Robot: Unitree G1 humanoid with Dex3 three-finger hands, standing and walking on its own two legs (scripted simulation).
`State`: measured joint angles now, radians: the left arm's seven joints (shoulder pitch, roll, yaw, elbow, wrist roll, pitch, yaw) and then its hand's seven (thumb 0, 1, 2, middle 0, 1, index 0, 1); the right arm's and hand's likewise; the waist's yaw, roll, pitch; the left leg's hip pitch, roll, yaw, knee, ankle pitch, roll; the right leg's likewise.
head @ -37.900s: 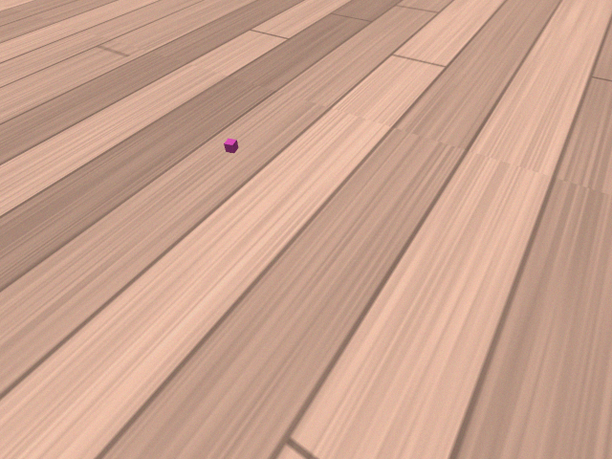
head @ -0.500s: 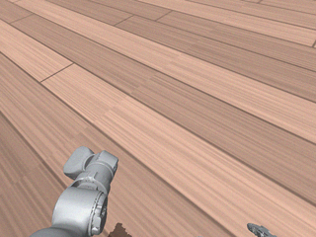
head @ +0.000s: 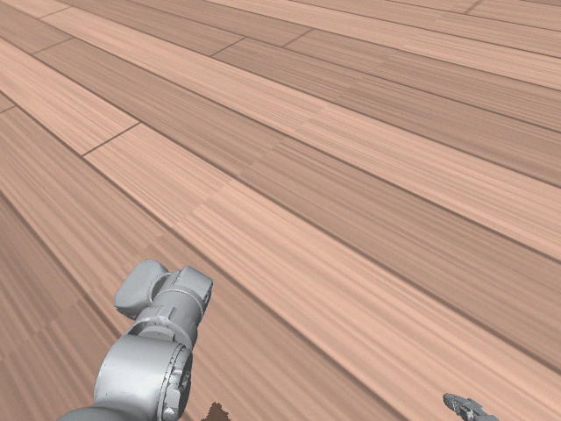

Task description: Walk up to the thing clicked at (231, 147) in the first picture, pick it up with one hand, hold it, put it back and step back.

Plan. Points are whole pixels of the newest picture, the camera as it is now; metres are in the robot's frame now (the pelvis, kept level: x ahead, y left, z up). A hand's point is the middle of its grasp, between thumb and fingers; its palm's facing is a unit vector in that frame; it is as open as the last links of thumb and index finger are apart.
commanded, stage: hold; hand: left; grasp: from above
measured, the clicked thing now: (162, 313) +0.33 +0.24 -0.07
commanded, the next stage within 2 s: crouch in 0.96 s
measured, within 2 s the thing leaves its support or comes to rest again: neither
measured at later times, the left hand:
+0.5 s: hand (159, 304) +0.32 +0.22 -0.02, palm faces -0.12 -0.41 -0.90, open 6.3 cm
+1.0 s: hand (156, 307) +0.31 +0.23 -0.02, palm faces -0.13 -0.42 -0.90, open 6.4 cm
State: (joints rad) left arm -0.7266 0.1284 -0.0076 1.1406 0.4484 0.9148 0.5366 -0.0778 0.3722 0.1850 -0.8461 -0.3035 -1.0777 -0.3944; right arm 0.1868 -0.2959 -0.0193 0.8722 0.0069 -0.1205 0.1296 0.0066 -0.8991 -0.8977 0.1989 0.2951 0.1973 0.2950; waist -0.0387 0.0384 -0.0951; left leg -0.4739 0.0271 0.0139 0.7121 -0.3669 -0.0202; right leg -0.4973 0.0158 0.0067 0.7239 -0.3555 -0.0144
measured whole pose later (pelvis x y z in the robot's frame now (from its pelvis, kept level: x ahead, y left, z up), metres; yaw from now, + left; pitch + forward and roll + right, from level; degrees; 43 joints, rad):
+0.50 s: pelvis +0.00 +0.00 +0.01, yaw +0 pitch +6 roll +0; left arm -0.70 0.12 -0.04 1.09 0.44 0.96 0.50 -0.07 0.34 0.24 -0.86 -0.30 -1.09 -0.39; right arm 0.14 -0.29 0.00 0.86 0.02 -0.12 0.13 0.01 -0.90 -0.90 0.20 0.30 0.20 0.29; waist -0.02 0.04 -0.09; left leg -0.40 0.03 0.01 0.63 -0.33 -0.02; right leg -0.42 0.02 0.00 0.64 -0.32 -0.02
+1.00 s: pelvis +0.00 +0.00 +0.01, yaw +0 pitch +6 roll +0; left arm -0.69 0.12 -0.05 1.09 0.45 0.96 0.49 -0.06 0.31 0.30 -0.85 -0.32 -1.09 -0.42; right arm 0.14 -0.28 0.00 0.85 0.02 -0.12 0.12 0.01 -0.90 -0.90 0.20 0.30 0.20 0.30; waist -0.01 0.04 -0.09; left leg -0.38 0.02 0.01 0.61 -0.32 -0.02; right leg -0.40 0.01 0.00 0.62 -0.31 -0.01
